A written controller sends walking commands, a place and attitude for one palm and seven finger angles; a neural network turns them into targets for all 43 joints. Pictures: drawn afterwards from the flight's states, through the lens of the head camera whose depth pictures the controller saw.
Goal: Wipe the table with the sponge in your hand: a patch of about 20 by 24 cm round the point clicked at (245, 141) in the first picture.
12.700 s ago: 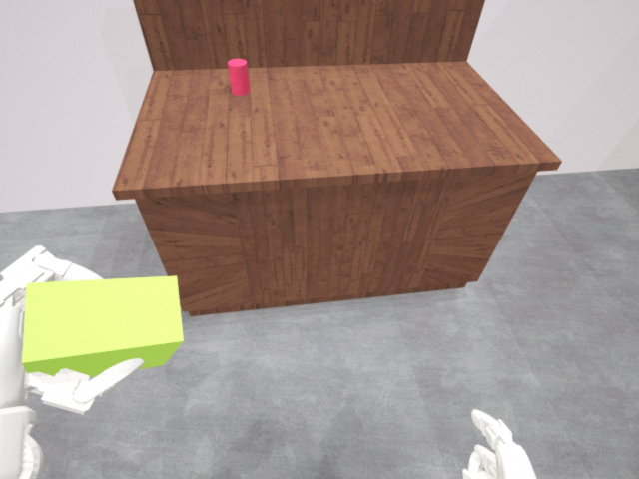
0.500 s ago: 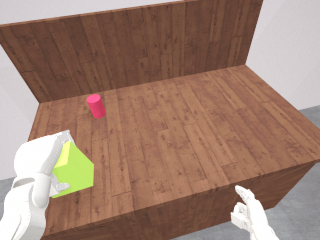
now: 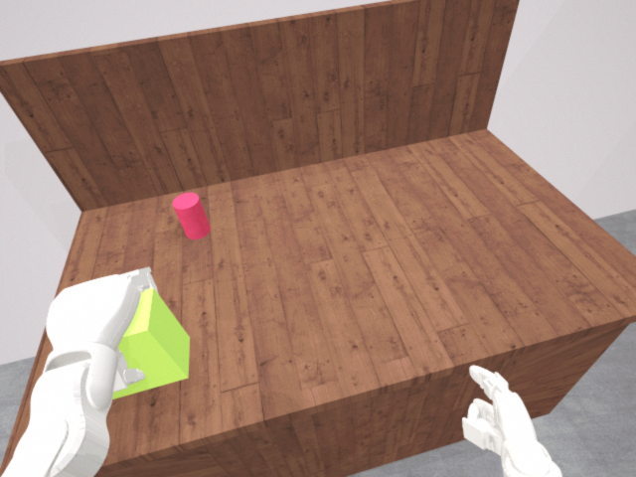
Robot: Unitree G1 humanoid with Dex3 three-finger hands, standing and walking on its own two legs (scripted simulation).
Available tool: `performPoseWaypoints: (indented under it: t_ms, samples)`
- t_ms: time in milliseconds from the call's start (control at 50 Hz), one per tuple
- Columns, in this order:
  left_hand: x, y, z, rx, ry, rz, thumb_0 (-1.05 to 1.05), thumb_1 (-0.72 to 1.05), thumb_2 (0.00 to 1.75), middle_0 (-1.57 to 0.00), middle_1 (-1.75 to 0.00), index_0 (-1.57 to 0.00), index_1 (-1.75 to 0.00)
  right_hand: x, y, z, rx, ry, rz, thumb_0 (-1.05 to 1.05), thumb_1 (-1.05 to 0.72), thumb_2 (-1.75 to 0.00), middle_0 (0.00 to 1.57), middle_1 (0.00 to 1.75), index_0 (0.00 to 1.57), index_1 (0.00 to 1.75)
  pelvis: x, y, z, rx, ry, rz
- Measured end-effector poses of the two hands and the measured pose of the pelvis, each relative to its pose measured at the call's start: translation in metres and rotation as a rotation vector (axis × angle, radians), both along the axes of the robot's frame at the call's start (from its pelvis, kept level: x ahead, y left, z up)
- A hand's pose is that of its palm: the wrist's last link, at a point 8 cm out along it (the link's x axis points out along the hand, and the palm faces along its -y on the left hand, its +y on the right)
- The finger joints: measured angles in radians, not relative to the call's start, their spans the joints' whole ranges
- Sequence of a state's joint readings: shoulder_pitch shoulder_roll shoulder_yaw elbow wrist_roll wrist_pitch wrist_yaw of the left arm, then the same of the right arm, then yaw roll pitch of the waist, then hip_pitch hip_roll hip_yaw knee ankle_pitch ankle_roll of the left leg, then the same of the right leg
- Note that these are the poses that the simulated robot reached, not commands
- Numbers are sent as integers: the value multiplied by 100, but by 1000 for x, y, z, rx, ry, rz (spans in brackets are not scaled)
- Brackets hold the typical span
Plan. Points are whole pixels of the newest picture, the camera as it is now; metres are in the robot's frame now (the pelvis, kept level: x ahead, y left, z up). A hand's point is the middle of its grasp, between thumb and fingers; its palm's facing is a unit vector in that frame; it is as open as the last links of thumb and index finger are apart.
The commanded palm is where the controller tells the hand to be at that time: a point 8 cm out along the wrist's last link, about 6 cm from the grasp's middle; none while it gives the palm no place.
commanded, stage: turn the palm down, sponge in hand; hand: left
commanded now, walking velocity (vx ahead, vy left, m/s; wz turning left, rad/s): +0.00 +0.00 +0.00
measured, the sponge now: (137, 353) +0.22 +0.29 +0.05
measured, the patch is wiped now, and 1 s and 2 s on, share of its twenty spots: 0.00 0.00 0.00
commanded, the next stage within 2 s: move the sponge above the wiping area in 0.10 s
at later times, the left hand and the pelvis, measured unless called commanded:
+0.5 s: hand (123, 340) +0.22 +0.29 +0.08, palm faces -0.01 -0.09 -1.00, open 10.1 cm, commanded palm +0.19 +0.29 +0.14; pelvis +0.00 +0.00 +0.00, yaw +0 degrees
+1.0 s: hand (124, 343) +0.23 +0.30 +0.06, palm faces +0.00 -0.09 -1.00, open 10.1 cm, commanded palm +0.20 +0.30 +0.12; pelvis +0.00 +0.01 +0.00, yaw -1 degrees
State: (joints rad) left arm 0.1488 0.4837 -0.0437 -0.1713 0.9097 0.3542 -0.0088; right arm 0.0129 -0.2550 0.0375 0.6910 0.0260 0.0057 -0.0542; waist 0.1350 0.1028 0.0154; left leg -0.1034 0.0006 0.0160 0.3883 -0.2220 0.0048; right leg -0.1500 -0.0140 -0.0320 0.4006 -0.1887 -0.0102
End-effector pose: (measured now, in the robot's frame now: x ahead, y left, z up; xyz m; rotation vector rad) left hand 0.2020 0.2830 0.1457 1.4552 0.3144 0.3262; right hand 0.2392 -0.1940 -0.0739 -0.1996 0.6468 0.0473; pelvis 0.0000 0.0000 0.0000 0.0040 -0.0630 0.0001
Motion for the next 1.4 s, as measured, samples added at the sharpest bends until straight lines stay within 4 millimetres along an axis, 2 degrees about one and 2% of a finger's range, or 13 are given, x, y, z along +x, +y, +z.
performPoseWaypoints:
  t_ms: [300, 720, 920, 1080, 1240, 1400]
  samples:
    - [-1, -3, -2, 4, 1, 8, 0, -50, 103, -74, -134, -74, -134, -4, -7, 0, 2, -9, -20, 2, -91, -90, 20, 30, 20, 30, -3, -3, 0, 2, -5, -4]
    - [2, 19, -23, -1, 45, 11, 0, -50, 103, -74, -134, -74, -134, -21, -14, -7, -26, 35, -67, 2, -91, -90, 20, 30, 20, 30, -2, 3, 0, -2, 8, -12]
    - [6, 12, -32, -8, 34, -18, 0, -50, 103, -74, -134, -74, -134, -16, -3, -7, -17, 33, -55, 2, -91, -90, 20, 30, 20, 30, 0, 9, 0, -2, 16, -12]
    - [2, 22, -36, -5, 47, 39, 0, -50, 103, -74, -134, -74, -134, -9, 4, -3, -2, 25, -40, 2, -91, -90, 20, 30, 20, 30, 2, 10, 0, -4, 17, -9]
    - [1, 21, -46, -12, 82, 16, 0, -50, 103, -74, -134, -74, -134, -8, 3, -3, -18, 26, -32, 2, -91, -90, 20, 30, 20, 30, 2, 10, -1, -6, 22, -4]
    - [8, 20, -50, 3, 67, 8, 0, -50, 103, -74, -134, -74, -134, -17, -4, -8, -20, 54, -58, 2, -91, -90, 20, 30, 20, 30, 2, 8, -1, -5, 32, -9]
